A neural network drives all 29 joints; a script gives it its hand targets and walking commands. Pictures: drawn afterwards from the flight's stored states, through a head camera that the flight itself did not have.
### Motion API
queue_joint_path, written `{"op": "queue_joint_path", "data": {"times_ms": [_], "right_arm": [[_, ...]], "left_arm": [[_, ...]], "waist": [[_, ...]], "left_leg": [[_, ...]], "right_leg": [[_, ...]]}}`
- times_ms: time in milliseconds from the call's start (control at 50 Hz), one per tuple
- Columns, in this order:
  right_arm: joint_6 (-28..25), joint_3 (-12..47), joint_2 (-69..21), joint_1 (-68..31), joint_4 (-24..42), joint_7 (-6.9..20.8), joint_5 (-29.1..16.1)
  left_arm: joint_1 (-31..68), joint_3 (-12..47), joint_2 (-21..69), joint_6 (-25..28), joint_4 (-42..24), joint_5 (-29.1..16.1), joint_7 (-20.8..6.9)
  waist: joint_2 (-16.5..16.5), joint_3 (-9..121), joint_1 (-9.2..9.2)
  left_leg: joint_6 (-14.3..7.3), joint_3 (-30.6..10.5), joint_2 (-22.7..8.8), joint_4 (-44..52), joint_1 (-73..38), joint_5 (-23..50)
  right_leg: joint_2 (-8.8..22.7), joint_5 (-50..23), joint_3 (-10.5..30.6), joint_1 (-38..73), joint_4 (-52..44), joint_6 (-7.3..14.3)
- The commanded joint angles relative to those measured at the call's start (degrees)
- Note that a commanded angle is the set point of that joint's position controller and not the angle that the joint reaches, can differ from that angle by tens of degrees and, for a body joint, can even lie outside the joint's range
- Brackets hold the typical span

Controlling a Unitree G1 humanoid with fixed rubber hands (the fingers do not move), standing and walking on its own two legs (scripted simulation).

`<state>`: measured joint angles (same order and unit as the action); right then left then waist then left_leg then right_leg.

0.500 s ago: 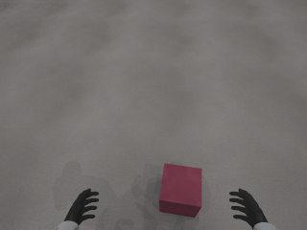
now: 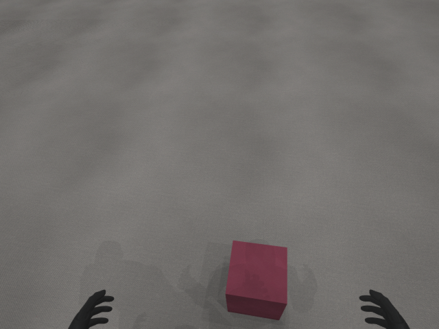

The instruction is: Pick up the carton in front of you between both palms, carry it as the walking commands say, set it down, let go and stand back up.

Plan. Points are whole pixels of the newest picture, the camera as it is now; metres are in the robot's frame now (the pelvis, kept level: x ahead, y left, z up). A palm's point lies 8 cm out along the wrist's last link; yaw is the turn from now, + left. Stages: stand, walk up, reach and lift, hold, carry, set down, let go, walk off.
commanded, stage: stand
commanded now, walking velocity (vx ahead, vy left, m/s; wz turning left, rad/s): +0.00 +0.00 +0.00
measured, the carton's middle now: (256, 280) +0.41 -0.08 -0.64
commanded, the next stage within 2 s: none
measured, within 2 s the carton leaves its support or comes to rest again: neither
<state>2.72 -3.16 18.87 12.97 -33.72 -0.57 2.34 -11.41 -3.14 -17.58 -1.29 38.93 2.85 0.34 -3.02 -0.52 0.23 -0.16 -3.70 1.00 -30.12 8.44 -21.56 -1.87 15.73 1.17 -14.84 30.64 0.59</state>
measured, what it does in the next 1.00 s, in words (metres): stands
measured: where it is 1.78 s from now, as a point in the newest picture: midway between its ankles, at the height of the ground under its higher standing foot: outside the picture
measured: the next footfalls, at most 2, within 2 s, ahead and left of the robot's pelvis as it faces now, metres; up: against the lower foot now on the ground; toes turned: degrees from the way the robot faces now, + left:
none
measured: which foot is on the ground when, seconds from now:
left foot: down 0.00-1.00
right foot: down 0.00-1.00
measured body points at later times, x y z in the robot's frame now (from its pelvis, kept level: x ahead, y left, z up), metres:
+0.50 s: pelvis +0.01 -0.01 +0.00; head +0.01 -0.03 +0.45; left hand +0.13 +0.29 -0.09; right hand +0.15 -0.30 -0.10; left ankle -0.06 +0.12 -0.73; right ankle +0.01 -0.11 -0.73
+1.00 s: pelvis -0.01 -0.01 +0.01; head -0.01 -0.02 +0.46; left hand +0.09 +0.30 -0.10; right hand +0.11 -0.31 -0.11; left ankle -0.06 +0.12 -0.73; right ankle +0.01 -0.11 -0.73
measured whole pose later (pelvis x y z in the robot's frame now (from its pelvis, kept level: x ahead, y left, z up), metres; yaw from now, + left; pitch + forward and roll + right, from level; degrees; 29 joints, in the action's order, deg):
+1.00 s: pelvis -0.01 -0.01 +0.01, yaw +1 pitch -2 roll +0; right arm -0.5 -0.2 21.8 10.9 -50.9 -1.5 1.6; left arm -6.9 -2.2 -20.2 0.2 56.1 1.2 0.4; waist -1.8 -1.7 -0.6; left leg 0.8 -5.2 0.5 -21.7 3.0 -16.3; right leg -1.8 11.5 -0.2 -9.4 23.3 1.5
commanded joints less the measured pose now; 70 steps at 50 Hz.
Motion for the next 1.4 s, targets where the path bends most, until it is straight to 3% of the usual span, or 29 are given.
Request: {"op": "queue_joint_path", "data": {"times_ms": [0,100,280,920,1380], "right_arm": [[-2.3,-1.4,7.2,-2.5,2.2,-0.1,-0.1],[-2.6,-1.0,8.2,-1.4,-0.7,-0.7,-0.2],[-2.9,-0.3,9.1,-1.2,-4.4,-1.2,-0.4],[-3.9,1.0,11.6,-3.5,-14.3,-1.2,-0.7],[-3.9,1.6,12.8,-4.3,-18.9,-0.8,-1.2]], "left_arm": [[3.0,-1.9,-7.9,1.8,-2.0,-0.3,0.1],[2.4,-1.9,-9.5,1.9,0.6,-0.6,0.6],[3.4,-1.9,-10.4,2.0,4.3,-1.0,0.9],[6.9,-0.9,-12.3,2.1,14.3,-1.7,0.3],[7.9,0.1,-13.7,2.4,18.1,-2.2,0.2]], "waist": [[3.9,3.4,-0.16],[3.9,4.6,-0.16],[2.9,3.7,-0.50],[2.5,0.0,-0.92],[2.7,0.2,-0.78]], "left_leg": [[0.4,-3.0,-3.8,4.0,2.3,14.4],[0.5,-3.1,-4.1,3.5,0.8,19.4],[0.3,-3.7,-4.6,4.6,0.6,21.8],[-0.6,-5.4,-6.0,12.2,0.8,14.1],[-0.8,-5.3,-6.3,13.5,0.0,14.7]], "right_leg": [[5.1,-13.2,4.2,4.0,-4.5,0.7],[6.1,-18.6,4.7,6.2,-4.3,1.2],[6.7,-21.9,4.9,8.3,-4.7,1.2],[7.2,-12.6,6.1,10.1,-10.6,1.1],[7.7,-13.6,6.3,10.8,-11.8,1.1]]}}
